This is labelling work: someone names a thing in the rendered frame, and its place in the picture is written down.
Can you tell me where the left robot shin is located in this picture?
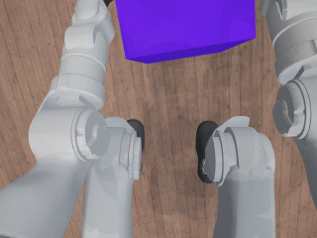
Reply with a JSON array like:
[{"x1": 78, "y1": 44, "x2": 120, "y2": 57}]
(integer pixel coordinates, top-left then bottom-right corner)
[{"x1": 105, "y1": 116, "x2": 135, "y2": 133}]

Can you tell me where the carton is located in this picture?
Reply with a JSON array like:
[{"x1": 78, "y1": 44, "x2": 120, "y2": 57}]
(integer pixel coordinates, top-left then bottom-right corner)
[{"x1": 115, "y1": 0, "x2": 256, "y2": 63}]

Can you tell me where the robot shin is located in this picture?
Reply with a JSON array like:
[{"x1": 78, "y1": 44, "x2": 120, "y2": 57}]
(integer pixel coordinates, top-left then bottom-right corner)
[
  {"x1": 105, "y1": 116, "x2": 135, "y2": 133},
  {"x1": 202, "y1": 116, "x2": 275, "y2": 180}
]

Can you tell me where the robot left forearm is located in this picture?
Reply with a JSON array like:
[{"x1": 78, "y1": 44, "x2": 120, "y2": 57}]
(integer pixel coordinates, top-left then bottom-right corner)
[{"x1": 28, "y1": 0, "x2": 116, "y2": 143}]

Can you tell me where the robot right forearm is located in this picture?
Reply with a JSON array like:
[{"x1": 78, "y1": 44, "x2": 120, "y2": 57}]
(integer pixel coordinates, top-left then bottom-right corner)
[{"x1": 259, "y1": 0, "x2": 317, "y2": 84}]

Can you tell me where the left robot upper arm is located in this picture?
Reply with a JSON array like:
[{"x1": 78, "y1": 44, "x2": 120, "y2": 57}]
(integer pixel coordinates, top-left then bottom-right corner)
[{"x1": 0, "y1": 105, "x2": 111, "y2": 238}]

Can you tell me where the right robot upper arm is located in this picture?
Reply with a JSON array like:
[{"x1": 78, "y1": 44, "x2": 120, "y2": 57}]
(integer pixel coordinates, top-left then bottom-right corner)
[{"x1": 272, "y1": 75, "x2": 317, "y2": 210}]

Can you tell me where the right robot shin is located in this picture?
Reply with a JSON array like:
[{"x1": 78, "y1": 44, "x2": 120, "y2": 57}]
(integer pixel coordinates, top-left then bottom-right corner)
[{"x1": 202, "y1": 116, "x2": 275, "y2": 180}]

